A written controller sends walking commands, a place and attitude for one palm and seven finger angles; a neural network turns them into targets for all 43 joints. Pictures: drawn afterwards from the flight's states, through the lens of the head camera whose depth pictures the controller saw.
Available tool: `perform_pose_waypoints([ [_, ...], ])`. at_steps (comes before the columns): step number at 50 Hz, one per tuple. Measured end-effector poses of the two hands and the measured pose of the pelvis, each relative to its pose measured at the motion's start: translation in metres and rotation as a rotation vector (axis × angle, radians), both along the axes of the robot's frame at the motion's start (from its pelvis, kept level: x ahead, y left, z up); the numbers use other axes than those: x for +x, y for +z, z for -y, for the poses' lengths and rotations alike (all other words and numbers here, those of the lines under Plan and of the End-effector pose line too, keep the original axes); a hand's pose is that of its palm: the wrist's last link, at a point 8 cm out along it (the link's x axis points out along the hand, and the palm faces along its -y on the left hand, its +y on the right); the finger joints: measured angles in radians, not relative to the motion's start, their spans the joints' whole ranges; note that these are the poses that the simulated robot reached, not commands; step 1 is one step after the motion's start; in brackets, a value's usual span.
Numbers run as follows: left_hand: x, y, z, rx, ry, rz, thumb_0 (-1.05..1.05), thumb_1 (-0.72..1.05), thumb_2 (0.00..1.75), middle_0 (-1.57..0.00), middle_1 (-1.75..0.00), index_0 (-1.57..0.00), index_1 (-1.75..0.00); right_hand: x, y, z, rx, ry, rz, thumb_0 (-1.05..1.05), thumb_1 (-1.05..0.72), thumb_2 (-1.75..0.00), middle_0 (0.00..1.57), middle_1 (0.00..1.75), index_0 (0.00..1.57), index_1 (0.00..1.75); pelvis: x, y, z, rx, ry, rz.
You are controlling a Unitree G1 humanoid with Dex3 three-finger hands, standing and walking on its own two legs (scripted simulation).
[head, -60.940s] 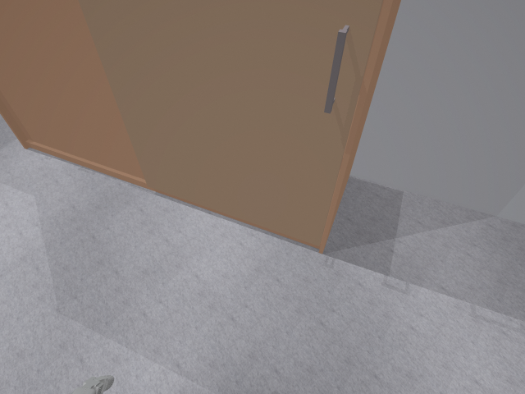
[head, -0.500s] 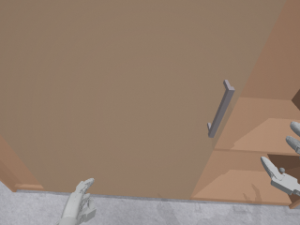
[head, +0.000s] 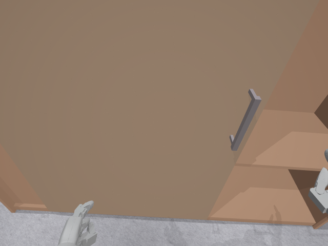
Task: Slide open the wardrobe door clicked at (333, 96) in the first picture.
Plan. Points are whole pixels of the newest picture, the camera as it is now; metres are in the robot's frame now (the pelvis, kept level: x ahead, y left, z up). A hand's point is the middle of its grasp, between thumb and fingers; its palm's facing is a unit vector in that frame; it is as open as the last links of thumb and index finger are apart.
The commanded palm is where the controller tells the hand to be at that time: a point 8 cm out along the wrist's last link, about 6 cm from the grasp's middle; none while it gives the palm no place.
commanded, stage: draw the hand back to the body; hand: right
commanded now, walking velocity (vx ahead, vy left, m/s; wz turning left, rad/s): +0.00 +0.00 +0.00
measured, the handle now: (242, 121) +0.46 -0.25 +0.08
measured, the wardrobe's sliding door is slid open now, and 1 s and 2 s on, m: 0.68 0.68 0.68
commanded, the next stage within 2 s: step back with the hand held close in 0.02 s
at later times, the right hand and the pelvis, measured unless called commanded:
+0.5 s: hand out of the picture +0.14 -0.28 +0.16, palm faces +0.39 +0.80 -0.46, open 7.4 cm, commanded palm +0.10 -0.33 +0.17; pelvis -0.04 -0.03 -0.01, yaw +0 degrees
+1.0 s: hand out of the picture -0.01 -0.35 +0.17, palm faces +0.57 +0.74 -0.36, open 7.4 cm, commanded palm -0.06 -0.38 +0.17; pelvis -0.17 -0.07 -0.03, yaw -5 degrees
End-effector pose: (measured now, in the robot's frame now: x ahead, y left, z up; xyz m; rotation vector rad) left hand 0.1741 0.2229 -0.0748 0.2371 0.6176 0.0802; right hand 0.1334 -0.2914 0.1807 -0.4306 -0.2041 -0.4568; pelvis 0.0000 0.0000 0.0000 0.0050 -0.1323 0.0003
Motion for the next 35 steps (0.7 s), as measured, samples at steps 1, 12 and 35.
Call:
perform_pose_waypoints([
  [1, -0.001, 0.000, -0.001, -0.001, 0.002, 0.001, 0.01, 0.90, 0.89, -0.21, -0.30, -0.20, -0.30, -0.001, 0.001, -0.001, -0.004, 0.003, 0.004, 0.01, -0.89, -0.90, 0.21, 0.30, 0.21, 0.31, -0.001, 0.000, -0.001, 0.000, 0.000, 0.001],
  [12, -0.008, -0.003, -0.004, -0.001, 0.014, -0.026, 0.01, 0.90, 0.89, -0.21, -0.30, -0.20, -0.30, -0.002, 0.004, 0.012, -0.053, -0.016, 0.011, 0.01, -0.89, -0.90, 0.21, 0.30, 0.21, 0.30, -0.010, -0.002, -0.002, 0.018, -0.011, -0.035],
  [35, -0.082, 0.001, 0.048, 0.045, 0.039, -0.045, 0.01, 0.90, 0.89, -0.21, -0.30, -0.20, -0.30, -0.074, -0.007, 0.073, -0.094, -0.034, 0.013, 0.01, -0.89, -0.90, 0.21, 0.30, 0.21, 0.30, -0.083, -0.009, 0.051, 0.050, -0.037, -0.089],
])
